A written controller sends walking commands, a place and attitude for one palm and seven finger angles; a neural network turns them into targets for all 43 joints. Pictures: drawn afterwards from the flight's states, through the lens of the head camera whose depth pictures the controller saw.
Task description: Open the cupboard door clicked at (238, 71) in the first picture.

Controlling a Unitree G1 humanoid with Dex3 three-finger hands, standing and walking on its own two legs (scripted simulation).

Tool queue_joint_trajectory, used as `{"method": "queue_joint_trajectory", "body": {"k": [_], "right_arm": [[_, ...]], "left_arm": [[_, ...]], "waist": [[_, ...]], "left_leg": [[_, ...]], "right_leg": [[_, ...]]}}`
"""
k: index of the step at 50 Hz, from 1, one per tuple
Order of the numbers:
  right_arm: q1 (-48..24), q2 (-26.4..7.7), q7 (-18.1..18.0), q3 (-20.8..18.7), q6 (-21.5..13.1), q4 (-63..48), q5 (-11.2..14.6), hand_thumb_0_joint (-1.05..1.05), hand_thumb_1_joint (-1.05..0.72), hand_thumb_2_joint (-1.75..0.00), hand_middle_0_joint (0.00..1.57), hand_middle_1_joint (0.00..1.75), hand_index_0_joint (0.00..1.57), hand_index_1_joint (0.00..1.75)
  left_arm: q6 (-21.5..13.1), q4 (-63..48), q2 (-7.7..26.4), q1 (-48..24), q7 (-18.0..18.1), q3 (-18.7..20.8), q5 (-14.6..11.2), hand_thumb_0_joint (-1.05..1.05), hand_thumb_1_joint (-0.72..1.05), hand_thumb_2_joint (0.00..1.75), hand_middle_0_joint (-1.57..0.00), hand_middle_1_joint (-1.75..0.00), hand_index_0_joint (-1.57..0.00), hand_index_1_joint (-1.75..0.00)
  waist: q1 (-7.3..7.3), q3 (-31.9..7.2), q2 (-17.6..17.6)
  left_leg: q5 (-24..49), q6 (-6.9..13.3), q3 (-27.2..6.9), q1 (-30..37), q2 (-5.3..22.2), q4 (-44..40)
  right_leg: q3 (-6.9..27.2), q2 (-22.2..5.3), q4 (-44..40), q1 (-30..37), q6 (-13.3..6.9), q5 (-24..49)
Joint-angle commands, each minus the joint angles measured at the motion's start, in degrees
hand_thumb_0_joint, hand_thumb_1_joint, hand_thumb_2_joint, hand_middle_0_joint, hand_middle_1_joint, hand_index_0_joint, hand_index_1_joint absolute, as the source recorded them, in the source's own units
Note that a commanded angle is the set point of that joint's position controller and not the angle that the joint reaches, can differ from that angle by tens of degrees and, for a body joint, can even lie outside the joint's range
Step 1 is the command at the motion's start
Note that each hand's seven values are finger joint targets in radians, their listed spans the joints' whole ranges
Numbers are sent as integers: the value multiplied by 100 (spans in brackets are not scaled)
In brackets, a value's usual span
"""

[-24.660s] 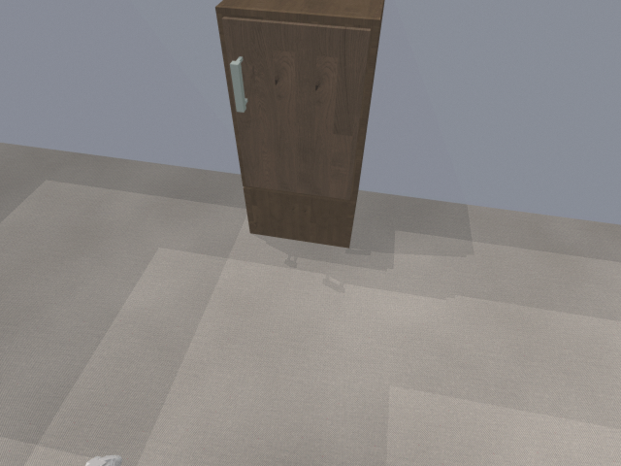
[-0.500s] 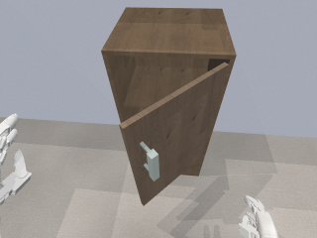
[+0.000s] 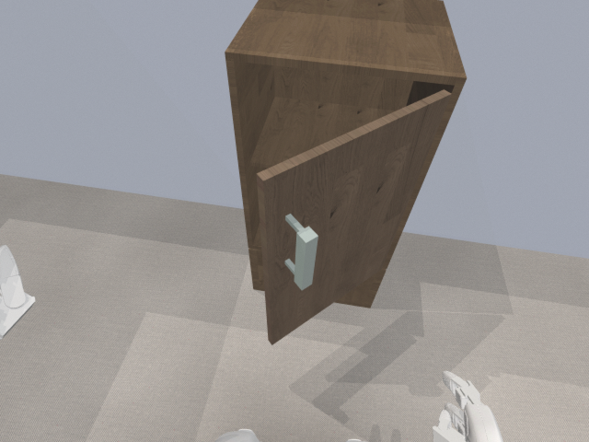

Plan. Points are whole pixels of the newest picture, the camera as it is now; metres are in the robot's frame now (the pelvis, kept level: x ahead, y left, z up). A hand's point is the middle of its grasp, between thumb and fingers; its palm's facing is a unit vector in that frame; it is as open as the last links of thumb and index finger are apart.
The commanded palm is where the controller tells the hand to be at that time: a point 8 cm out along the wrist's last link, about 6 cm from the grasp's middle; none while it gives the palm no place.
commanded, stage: step back with the hand held close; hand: left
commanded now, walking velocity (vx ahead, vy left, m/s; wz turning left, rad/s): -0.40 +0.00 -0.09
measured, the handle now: (297, 252) +0.42 +0.02 -0.03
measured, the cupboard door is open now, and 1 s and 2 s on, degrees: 45 45 45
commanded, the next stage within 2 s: stop stepping back and stand still in 0.50 s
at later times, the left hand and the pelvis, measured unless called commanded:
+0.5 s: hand (13, 373) +0.14 +0.23 +0.19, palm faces +0.36 -0.82 -0.45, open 7.5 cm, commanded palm +0.09 +0.28 +0.19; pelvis -0.09 -0.01 +0.00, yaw -6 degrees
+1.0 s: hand out of the picture +0.05 +0.23 +0.19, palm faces +0.38 -0.81 -0.44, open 7.4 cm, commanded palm +0.00 +0.27 +0.19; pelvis -0.17 -0.01 +0.02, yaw -7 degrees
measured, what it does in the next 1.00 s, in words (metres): walks backwards: right foot, then left foot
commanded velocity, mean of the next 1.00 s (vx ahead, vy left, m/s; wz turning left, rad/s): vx -0.14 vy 0.02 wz -0.03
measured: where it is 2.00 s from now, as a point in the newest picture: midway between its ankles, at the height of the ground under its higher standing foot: outside the picture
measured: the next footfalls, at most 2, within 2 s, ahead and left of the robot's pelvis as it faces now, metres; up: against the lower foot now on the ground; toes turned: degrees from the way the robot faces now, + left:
right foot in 0.46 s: -0.14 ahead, -0.10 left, +0.00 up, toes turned -7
left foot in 0.62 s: +0.02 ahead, +0.07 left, +0.00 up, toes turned -5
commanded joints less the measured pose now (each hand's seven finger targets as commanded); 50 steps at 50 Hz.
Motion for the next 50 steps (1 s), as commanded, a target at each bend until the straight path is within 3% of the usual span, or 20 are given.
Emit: {"method": "queue_joint_trajectory", "body": {"k": [1,4,6,8,10,13,20,23,24,26,28,29,30,31,34,39,41,43,47,50], "right_arm": [[-571,-814,-37,-402,-387,-850,-20,0,-90,-90,20,30,20,30],[-518,-714,27,-384,-286,-577,-19,0,-90,-90,20,30,20,30],[-554,-724,27,-374,-220,-559,4,0,-90,-90,20,30,20,30],[-664,-804,-55,-357,-193,-656,-6,0,-90,-90,20,30,20,30],[-858,-837,-72,-418,-329,-787,-85,0,-90,-90,20,30,20,30],[-865,-701,76,-559,-482,-545,-77,0,-90,-90,20,30,20,30],[-614,-623,222,-363,-564,-263,-141,0,-90,-90,20,30,20,30],[-728,-452,174,-256,-371,-260,-134,0,-90,-90,20,30,20,30],[-816,-443,128,-176,-463,-309,-237,0,-90,-90,20,30,20,30],[-1048,-437,72,-224,-368,-580,2,0,-90,-90,20,30,20,30],[-1134,-407,-72,-58,-215,-578,3,0,-90,-90,20,30,20,30],[-1084,-545,-130,-59,-188,-603,18,0,-90,-90,20,30,20,30],[-982,-730,-85,-166,-214,-612,20,0,-90,-90,20,30,20,30],[-702,-737,57,-295,-338,-568,40,0,-90,-90,20,30,20,30],[-474,-647,190,-357,-582,-550,-61,0,-90,-90,20,30,20,30],[-752,-693,75,-261,-457,-813,-46,0,-90,-90,20,30,20,30],[-744,-640,35,-296,-347,-784,-59,0,-90,-90,20,30,20,30],[-639,-678,17,-362,-283,-599,-100,0,-90,-90,20,30,20,30],[-498,-665,-78,-281,-404,-347,-33,0,-90,-90,20,30,20,30],[-475,-674,-178,-263,-569,-280,-55,0,-90,-90,20,30,20,30]], "left_arm": [[-390,-1145,924,-324,94,693,-35,0,90,90,-20,-30,-20,-30],[-346,-1079,929,-524,187,474,-117,0,90,90,-20,-30,-20,-30],[-350,-1222,1061,-632,218,530,-125,0,90,90,-20,-30,-20,-30],[-407,-1348,1102,-414,234,683,-153,0,90,90,-20,-30,-20,-30],[-445,-1726,1093,-550,192,908,-72,0,90,90,-20,-30,-20,-30],[-410,-1352,1124,-214,198,947,-195,0,90,90,-20,-30,-20,-30],[-397,-1373,875,-284,35,423,-364,0,90,90,-20,-30,-20,-30],[-560,-1425,1470,-592,0,676,-343,0,90,90,-20,-30,-20,-30],[-615,-1260,1798,-719,68,1004,-246,0,90,90,-20,-30,-20,-30],[-353,-985,1348,-519,-71,667,-188,0,90,90,-20,-30,-20,-30],[-203,-939,1310,-377,-113,721,-238,0,90,90,-20,-30,-20,-30],[-188,-1155,1276,-378,-145,639,-297,0,90,90,-20,-30,-20,-30],[-220,-1449,1374,-351,-156,717,-354,0,90,90,-20,-30,-20,-30],[-289,-1480,1223,-179,-186,656,-429,0,90,90,-20,-30,-20,-30],[-290,-1668,1118,453,-54,724,-359,0,90,90,-20,-30,-20,-30],[-82,-1612,1226,1081,163,975,-346,0,90,90,-20,-30,-20,-30],[-76,-1278,1276,920,152,971,-274,0,90,90,-20,-30,-20,-30],[-106,-1305,1398,206,155,940,-294,0,90,90,-20,-30,-20,-30],[-91,-456,923,-844,94,315,-135,0,90,90,-20,-30,-20,-30],[-120,-312,814,-926,141,140,-20,0,90,90,-20,-30,-20,-30]], "waist": [[8,-494,-252],[-67,-678,-936],[-83,-708,-725],[-59,-625,507],[25,-985,1998],[66,-1172,792],[86,-1236,1361],[56,-1058,-638],[150,-874,-581],[165,-963,-1884],[68,-800,-892],[8,-942,-105],[92,-1460,659],[127,-1871,1086],[84,-1705,1365],[35,-839,1692],[-30,-558,606],[-3,-430,-1197],[-159,-294,-787],[-49,-212,-536]], "left_leg": [[-2262,103,-384,-970,284,-570],[-1135,-210,-56,878,-79,804],[-1129,-178,-103,1210,-33,396],[-1953,77,-1001,347,604,-1084],[-3621,802,-2774,-1879,2105,-3209],[-1860,814,-1866,-552,1958,-2303],[-903,-70,-834,864,1254,-2351],[-397,-519,109,1161,269,691],[-797,-486,187,704,252,1197],[-879,-396,74,-301,7,1217],[148,-380,247,135,-132,-308],[2222,-278,156,978,-3,-1080],[4890,46,-617,2185,779,-1352],[5570,330,-1154,2857,1535,-1622],[2643,684,-1487,2154,1591,-1877],[-2455,98,-664,-720,904,-2798],[-2006,-237,-136,-715,273,-1439],[-925,-426,-252,124,-49,1804],[-744,-239,-54,472,251,1398],[-1058,-22,316,990,91,-278]], "right_leg": [[1167,-431,-896,589,-314,-1205],[1392,-1152,-1795,-1203,-665,-1754],[971,-1004,-1632,-1451,-520,-1832],[427,-343,-437,-884,-220,-1873],[-41,634,3106,1220,61,-1403],[305,438,3777,266,-46,-1849],[-429,277,-749,837,-385,-1982],[1630,-1813,-2262,-269,-1066,606],[1317,-1922,-1943,-133,-990,2203],[633,-1376,-876,1243,-722,4757],[128,-964,-300,1402,-452,4838],[-157,-499,195,1101,-104,4263],[-291,18,778,452,93,1898],[25,248,1504,184,-37,-1592],[133,159,1665,47,-86,-2116],[-725,268,16,2087,-221,-1552],[-110,-216,-1409,1686,-434,-1946],[2445,-2076,-2846,-691,-1148,-3670],[895,-1394,-2178,-802,-700,-2902],[859,-1259,-1889,-405,-718,-2976]]}}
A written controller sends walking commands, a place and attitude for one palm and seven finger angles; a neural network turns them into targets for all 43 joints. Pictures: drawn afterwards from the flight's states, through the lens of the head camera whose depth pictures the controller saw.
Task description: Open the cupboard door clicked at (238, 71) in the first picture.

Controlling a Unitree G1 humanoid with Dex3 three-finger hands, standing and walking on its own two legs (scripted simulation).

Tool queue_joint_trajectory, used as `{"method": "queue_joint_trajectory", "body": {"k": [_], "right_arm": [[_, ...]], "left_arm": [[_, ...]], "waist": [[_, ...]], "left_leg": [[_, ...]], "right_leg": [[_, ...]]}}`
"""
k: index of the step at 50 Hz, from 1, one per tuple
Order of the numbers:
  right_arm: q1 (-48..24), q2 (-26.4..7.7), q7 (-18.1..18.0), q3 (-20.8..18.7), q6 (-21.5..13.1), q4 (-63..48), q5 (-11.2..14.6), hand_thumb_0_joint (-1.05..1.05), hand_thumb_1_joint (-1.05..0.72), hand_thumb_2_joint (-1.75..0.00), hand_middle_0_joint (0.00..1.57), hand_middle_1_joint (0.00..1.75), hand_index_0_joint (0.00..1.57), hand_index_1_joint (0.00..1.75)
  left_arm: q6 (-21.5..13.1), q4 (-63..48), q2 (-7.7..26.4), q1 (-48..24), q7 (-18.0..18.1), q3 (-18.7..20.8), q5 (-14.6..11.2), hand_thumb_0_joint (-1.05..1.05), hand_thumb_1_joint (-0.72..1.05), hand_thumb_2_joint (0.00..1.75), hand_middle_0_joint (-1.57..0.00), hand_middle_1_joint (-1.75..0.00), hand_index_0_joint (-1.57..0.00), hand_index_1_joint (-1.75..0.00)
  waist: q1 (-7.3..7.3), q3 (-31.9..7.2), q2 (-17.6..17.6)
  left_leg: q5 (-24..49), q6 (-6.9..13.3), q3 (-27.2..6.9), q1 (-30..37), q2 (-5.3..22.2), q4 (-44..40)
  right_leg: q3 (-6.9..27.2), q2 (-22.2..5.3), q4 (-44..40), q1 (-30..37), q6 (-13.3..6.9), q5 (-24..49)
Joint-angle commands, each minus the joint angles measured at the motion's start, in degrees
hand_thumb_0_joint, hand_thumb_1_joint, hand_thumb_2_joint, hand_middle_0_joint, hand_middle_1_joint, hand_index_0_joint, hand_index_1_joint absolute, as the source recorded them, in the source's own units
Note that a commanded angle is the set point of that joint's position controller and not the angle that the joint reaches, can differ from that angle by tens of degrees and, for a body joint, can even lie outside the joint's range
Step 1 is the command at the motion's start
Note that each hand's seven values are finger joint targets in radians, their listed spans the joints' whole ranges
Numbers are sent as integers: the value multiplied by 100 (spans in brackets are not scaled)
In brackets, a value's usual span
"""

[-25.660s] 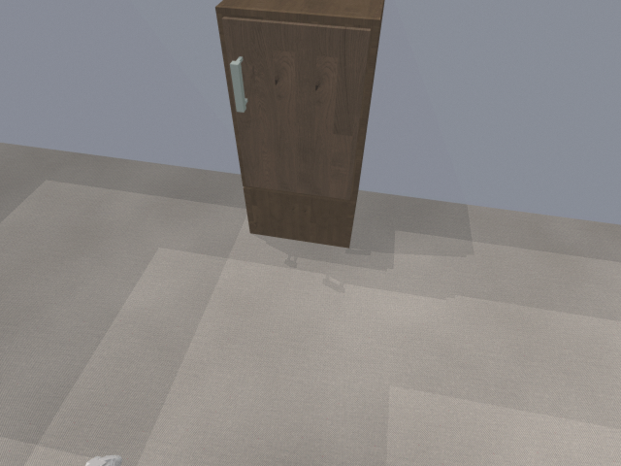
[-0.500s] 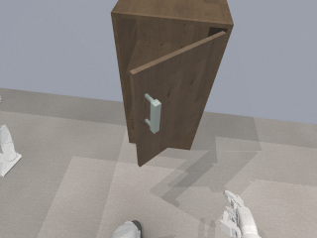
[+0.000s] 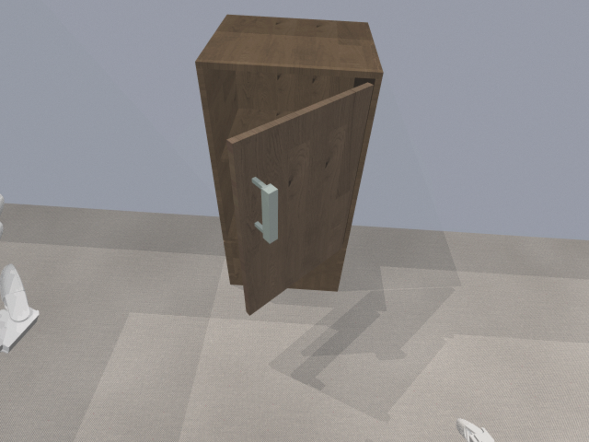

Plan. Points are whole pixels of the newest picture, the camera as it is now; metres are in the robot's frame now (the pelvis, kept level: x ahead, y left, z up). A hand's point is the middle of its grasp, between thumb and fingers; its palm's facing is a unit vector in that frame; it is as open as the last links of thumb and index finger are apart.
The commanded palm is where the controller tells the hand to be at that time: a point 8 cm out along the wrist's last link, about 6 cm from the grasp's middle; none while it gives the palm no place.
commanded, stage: stop stepping back and stand still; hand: left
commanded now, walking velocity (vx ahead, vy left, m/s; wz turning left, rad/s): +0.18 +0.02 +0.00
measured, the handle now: (263, 210) +0.58 +0.11 -0.05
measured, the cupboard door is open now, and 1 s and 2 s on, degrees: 45 45 45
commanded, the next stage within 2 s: let the arm hang, fingers relaxed in 0.30 s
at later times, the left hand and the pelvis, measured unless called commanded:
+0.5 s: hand (86, 370) +0.19 +0.27 +0.04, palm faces +0.32 -0.82 -0.47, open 7.4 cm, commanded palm none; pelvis -0.01 +0.00 -0.02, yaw +5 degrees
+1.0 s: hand out of the picture -0.06 +0.19 -0.17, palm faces +0.11 -0.96 -0.25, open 7.3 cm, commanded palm none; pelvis -0.03 +0.00 +0.01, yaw +4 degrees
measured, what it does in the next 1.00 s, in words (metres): steps on the spot: left foot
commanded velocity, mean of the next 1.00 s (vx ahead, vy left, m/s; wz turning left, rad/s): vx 0.02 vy -0.01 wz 0.00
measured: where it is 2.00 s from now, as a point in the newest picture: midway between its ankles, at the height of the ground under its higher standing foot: outside the picture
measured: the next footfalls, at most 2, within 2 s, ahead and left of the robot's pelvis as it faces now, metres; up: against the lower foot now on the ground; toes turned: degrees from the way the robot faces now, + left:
left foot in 0.06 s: +0.01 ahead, +0.13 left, +0.00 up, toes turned +5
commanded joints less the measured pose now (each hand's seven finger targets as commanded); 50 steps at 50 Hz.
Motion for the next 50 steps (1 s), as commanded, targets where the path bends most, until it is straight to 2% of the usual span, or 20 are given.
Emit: {"method": "queue_joint_trajectory", "body": {"k": [1,4,6,8,11,15,17,19,20,21,23,24,26,27,29,31,34,36,41,50], "right_arm": [[-763,-577,-160,-176,-563,-974,4,0,-90,-90,20,30,20,30],[-745,-738,-94,-182,-633,-1205,29,0,-90,-90,20,30,20,30],[-766,-481,-19,-123,-646,-1061,-15,0,-90,-90,20,30,20,30],[-752,-473,37,-138,-747,-1058,-15,0,-90,-90,20,30,20,30],[-765,-574,88,-134,-675,-1024,22,0,-90,-90,20,30,20,30],[-672,-473,159,-240,-511,-1014,84,0,-90,-90,20,30,20,30],[-732,-457,183,-180,-458,-1005,76,0,-90,-90,20,30,20,30],[-762,-366,132,-91,-427,-1034,70,0,-90,-90,20,30,20,30],[-528,-821,673,-352,-352,417,13,0,-90,-90,20,30,20,30],[-86,-509,632,-287,27,249,58,0,-90,-90,20,30,20,30],[-256,-693,567,-233,195,86,-71,0,-90,-90,20,30,20,30],[-426,-817,511,-201,246,11,-127,0,-90,-90,20,30,20,30],[-545,-878,421,-154,276,26,-199,0,-90,-90,20,30,20,30],[-666,-800,421,-138,315,155,-183,0,-90,-90,20,30,20,30],[-555,-475,395,-97,457,455,-92,0,-90,-90,20,30,20,30],[-372,-304,368,-88,582,811,-43,0,-90,-90,20,30,20,30],[-103,-137,356,-69,620,1281,-64,0,-90,-90,20,30,20,30],[-203,-74,365,-44,643,1446,-109,0,-90,-90,20,30,20,30],[192,-88,351,-57,638,1886,-75,0,-90,-90,20,30,20,30],[635,86,307,4,611,2353,-62,0,-90,-90,20,30,20,30]], "left_arm": [[-296,-820,937,-1086,105,326,118,0,90,90,-20,-30,-20,-30],[-401,-1523,1112,-909,132,603,72,0,90,90,-20,-30,-20,-30],[-396,-1528,1203,-752,102,762,117,0,90,90,-20,-30,-20,-30],[-403,-1578,1174,-616,113,741,118,0,90,90,-20,-30,-20,-30],[-335,-1230,1077,-151,99,737,52,0,90,90,-20,-30,-20,-30],[-309,-818,1115,-230,58,727,-64,0,90,90,-20,-30,-20,-30],[-342,-808,1092,-447,53,703,-41,0,90,90,-20,-30,-20,-30],[-368,-778,1043,-380,62,705,-27,0,90,90,-20,-30,-20,-30],[673,3317,-371,-978,-730,-1558,509,0,90,90,-20,-30,-20,-30],[1033,3493,-523,-731,-878,-1590,358,0,90,90,-20,-30,-20,-30],[1170,3910,-855,-822,-900,-1844,324,0,90,90,-20,-30,-20,-30],[1189,4101,-841,-1027,-896,-1879,327,0,90,90,-20,-30,-20,-30],[1164,4700,-716,-1308,-908,-1875,334,0,90,90,-20,-30,-20,-30],[1170,5134,-587,-1399,-894,-1889,325,0,90,90,-20,-30,-20,-30],[1102,6038,-290,-1376,-871,-1921,316,0,90,90,-20,-30,-20,-30],[1062,6772,-190,-1585,-846,-2011,270,0,90,90,-20,-30,-20,-30],[1068,7443,-498,-1891,-813,-2055,246,0,90,90,-20,-30,-20,-30],[1125,7726,-655,-1825,-810,-2051,214,0,90,90,-20,-30,-20,-30],[1103,8414,-664,-1706,-817,-2137,190,0,90,90,-20,-30,-20,-30],[1122,8982,-820,-1491,-772,-2192,163,0,90,90,-20,-30,-20,-30]], "waist": [[-168,430,-128],[-95,170,1266],[-184,353,1723],[-158,453,1150],[-121,151,937],[-129,85,-683],[-151,158,-340],[-169,19,-510],[-490,288,-135],[-387,20,3],[-129,-31,151],[-73,-3,-140],[24,-101,-288],[62,-37,39],[11,-195,-660],[-109,-39,-555],[-276,167,388],[-146,487,1308],[-100,449,349],[-77,796,65]], "left_leg": [[-497,252,155,1108,33,-1764],[-1,670,-1556,1231,1142,-2799],[-911,893,-2199,535,1558,-3510],[-281,919,-1892,556,1544,-3155],[615,492,-795,239,1010,-2169],[-457,16,-87,-308,16,287],[-519,21,-349,-332,166,523],[-212,84,-248,368,236,-789],[293,135,-332,190,309,-475],[1039,112,-349,880,190,-920],[2395,698,-1539,570,1095,-1637],[2564,975,-1952,238,1378,-1797],[3475,859,-1656,115,1127,-1714],[3031,593,-1192,73,814,-1719],[1336,124,-297,400,82,-1133],[-211,33,-174,672,-64,-934],[804,89,-331,1318,169,-1650],[687,172,-619,938,363,-2170],[409,167,-558,818,328,-2407],[493,193,-536,792,367,-2647]], "right_leg": [[1217,-1064,-1279,-888,-298,-2383],[242,-72,720,-602,137,-533],[19,20,1717,-627,266,-1136],[107,-49,1393,-541,256,-1007],[23,19,-231,680,205,-193],[2718,-1584,-1638,435,-662,-873],[2329,-1669,-1454,382,-822,84],[1417,-1343,-1032,352,-592,751],[527,-1408,74,-279,-465,2421],[465,-958,308,-531,-298,1797],[17,-326,1203,-725,121,273],[86,-147,1390,-507,155,-423],[191,-214,1031,176,177,607],[371,-353,680,397,130,1067],[1165,-1079,-249,698,-178,2461],[1405,-1381,-805,517,-424,2381],[939,-994,-954,28,-334,889],[698,-628,-1062,75,-121,-176],[654,-639,-1420,511,-117,-478],[507,-591,-1376,405,-117,-492]]}}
